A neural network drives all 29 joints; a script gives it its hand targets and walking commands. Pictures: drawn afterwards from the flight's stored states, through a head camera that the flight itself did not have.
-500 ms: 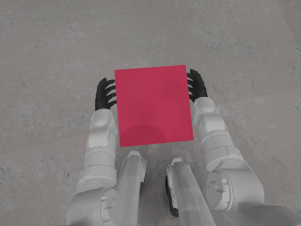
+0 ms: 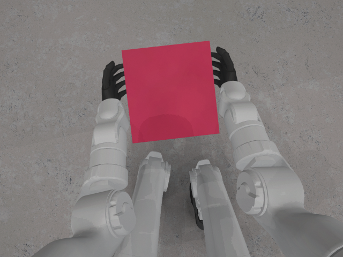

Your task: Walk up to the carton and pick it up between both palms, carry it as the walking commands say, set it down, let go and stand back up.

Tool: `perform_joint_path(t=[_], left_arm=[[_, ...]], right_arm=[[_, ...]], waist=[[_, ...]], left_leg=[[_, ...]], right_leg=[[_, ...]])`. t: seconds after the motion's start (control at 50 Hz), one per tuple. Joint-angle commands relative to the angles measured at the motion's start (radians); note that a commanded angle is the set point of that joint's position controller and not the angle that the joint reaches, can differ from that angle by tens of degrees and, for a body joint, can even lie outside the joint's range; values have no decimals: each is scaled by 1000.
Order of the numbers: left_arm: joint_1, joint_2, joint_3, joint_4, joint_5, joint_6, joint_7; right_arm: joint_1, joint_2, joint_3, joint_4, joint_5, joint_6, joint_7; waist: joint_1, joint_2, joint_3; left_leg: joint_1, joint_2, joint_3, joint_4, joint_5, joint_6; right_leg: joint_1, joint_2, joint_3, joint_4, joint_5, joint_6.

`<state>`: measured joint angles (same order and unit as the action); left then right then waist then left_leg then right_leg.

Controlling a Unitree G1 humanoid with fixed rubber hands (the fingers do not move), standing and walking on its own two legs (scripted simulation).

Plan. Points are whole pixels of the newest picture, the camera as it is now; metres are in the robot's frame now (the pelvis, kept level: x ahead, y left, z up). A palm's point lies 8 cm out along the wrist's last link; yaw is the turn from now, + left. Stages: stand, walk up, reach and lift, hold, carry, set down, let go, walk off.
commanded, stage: set down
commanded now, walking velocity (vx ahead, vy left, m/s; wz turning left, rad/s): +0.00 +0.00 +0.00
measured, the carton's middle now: (170, 100) +0.45 +0.05 -0.17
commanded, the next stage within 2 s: none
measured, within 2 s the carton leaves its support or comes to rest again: neither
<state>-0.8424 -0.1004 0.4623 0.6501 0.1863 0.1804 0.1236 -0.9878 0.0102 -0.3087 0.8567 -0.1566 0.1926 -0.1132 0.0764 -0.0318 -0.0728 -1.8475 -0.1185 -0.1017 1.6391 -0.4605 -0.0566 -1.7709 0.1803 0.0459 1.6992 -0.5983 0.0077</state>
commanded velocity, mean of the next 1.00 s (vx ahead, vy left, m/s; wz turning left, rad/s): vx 0.00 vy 0.00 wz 0.00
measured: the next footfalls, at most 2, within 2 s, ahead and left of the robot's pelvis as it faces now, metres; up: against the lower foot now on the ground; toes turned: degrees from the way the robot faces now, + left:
none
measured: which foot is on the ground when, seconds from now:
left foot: down 0.00-1.00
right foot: down 0.00-1.00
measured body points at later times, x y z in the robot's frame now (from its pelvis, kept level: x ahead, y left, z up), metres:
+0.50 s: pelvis -0.01 +0.00 -0.07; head +0.29 +0.03 +0.26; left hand +0.46 +0.19 -0.19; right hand +0.51 -0.07 -0.19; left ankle +0.11 +0.12 -0.50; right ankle +0.07 -0.10 -0.50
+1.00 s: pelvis -0.02 +0.00 -0.12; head +0.33 +0.02 +0.16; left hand +0.48 +0.19 -0.28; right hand +0.54 -0.07 -0.28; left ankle +0.11 +0.12 -0.50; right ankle +0.07 -0.10 -0.50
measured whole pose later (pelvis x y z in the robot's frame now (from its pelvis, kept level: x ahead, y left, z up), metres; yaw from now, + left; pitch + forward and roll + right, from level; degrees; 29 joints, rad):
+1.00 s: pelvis -0.02 +0.00 -0.12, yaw -1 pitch +41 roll -1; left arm -1.18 0.02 0.48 0.72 0.12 0.22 0.14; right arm -1.37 -0.14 -0.20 0.99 -0.05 0.22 -0.16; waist 0.09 -0.03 0.19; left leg -2.24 -0.14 -0.08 2.03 -0.50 -0.08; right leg -2.17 0.23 0.02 2.10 -0.65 0.04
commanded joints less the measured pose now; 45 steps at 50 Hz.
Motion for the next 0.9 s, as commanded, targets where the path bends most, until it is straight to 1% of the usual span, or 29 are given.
perform_joint_path(t=[0.0,0.42,0.68,0.88], left_arm=[[-647,-870,-507,12,-66,2,-176],[-852,-832,-491,25,-99,29,-184],[-954,-784,-468,35,-116,33,-198],[-1008,-747,-476,31,-148,29,-211]], right_arm=[[-576,958,410,-55,67,-54,143],[-770,895,398,-15,109,-31,159],[-871,854,396,8,136,-26,157],[-924,828,423,14,171,-30,151]], waist=[[29,-11,-985],[33,7,-1013],[46,-6,-1014],[58,-18,-1017]], left_leg=[[641,-58,125,-75,282,3],[555,-53,143,89,277,-5],[480,-42,158,192,301,-2],[430,-34,167,274,343,0]], right_leg=[[352,42,-34,-173,266,14],[183,44,-70,10,227,8],[122,39,-77,108,241,9],[85,40,-79,185,273,11]])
